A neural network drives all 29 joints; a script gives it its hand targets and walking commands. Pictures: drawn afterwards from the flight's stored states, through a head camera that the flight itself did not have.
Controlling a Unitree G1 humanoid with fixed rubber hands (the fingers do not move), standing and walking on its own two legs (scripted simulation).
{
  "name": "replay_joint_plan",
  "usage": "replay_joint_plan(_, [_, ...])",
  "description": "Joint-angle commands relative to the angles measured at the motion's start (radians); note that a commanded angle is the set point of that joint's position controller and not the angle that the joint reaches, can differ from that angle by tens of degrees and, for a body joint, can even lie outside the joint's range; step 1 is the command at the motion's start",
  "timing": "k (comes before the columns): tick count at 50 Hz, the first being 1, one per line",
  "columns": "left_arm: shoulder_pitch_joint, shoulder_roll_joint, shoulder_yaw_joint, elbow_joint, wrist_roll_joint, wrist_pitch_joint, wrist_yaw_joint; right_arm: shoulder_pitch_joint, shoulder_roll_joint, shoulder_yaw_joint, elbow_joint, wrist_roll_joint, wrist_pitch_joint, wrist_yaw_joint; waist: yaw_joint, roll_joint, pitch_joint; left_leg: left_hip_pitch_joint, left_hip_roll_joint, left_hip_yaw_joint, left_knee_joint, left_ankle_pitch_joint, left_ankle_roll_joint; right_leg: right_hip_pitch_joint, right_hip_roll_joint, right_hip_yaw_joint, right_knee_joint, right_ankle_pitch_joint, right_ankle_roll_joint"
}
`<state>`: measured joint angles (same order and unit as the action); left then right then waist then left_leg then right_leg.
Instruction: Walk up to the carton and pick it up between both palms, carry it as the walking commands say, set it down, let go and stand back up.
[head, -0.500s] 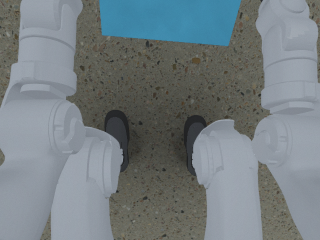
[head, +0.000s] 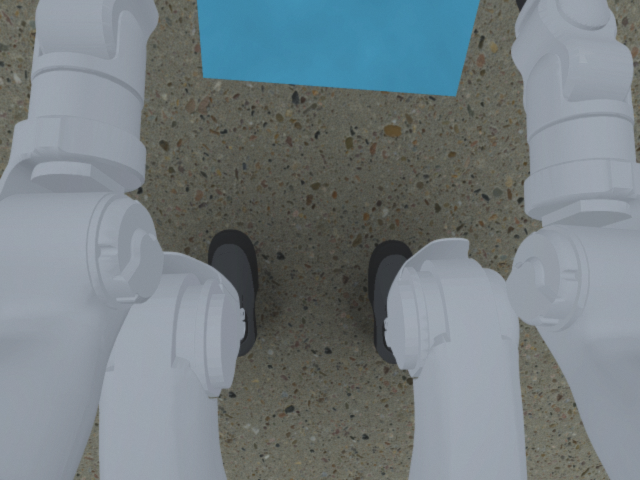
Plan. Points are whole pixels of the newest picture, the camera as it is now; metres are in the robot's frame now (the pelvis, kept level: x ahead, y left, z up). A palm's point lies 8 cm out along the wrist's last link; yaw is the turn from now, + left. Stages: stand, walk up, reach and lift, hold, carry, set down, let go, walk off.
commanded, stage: set down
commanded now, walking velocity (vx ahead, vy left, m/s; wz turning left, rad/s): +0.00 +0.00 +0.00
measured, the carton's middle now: out of the picture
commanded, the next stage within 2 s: none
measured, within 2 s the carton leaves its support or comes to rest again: rests again in 1.42 s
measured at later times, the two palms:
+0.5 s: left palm out of the picture +0.58 +0.14 -0.18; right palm out of the picture +0.54 -0.20 -0.18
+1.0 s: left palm out of the picture +0.58 +0.14 -0.18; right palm out of the picture +0.55 -0.20 -0.19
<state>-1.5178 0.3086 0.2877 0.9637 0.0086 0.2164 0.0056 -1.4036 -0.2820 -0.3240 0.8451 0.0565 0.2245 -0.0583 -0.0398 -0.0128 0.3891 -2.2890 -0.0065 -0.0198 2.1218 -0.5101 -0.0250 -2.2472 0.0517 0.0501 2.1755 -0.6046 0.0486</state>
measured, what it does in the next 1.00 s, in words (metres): stands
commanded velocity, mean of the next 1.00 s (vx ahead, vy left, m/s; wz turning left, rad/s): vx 0.00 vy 0.00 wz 0.00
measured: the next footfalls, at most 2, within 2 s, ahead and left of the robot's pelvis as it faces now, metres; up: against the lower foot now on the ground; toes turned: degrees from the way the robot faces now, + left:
none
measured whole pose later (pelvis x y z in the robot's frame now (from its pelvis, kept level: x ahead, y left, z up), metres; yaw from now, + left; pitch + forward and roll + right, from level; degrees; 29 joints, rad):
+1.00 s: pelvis +0.01 +0.00 -0.01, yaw +0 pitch +39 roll +1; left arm -1.52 0.32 0.29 0.98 0.07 0.17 -0.04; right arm -1.41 -0.28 -0.37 0.88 0.00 0.17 -0.02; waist -0.04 -0.02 0.39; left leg -2.30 -0.01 -0.02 2.16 -0.56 -0.02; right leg -2.25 0.05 0.05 2.22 -0.65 0.05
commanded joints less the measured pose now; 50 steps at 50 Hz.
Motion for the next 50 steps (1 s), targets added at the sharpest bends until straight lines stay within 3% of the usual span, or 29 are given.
replay_joint_plan(1, [-0.339,-0.758,-0.348,-0.002,-0.053,-0.010,-0.245,-0.405,0.871,0.321,0.043,0.036,-0.001,0.274,-0.021,0.021,-1.035,0.525,-0.062,0.061,-0.059,0.210,0.030,0.366,0.047,-0.117,-0.158,0.275,-0.020])
replay_joint_plan(26, [-0.233,-0.701,-0.255,0.094,0.011,-0.008,-0.257,-0.311,0.830,0.225,0.133,-0.025,-0.002,0.280,-0.015,0.005,-0.857,0.428,-0.061,0.053,-0.062,0.160,0.038,0.313,0.051,-0.114,-0.149,0.235,-0.016])
replay_joint_plan(50, [-0.155,-0.676,-0.221,0.146,0.042,-0.019,-0.255,-0.241,0.800,0.190,0.173,-0.052,-0.019,0.276,-0.012,0.002,-0.798,0.405,-0.063,0.045,-0.034,0.193,0.039,0.301,0.052,-0.110,-0.124,0.272,-0.007])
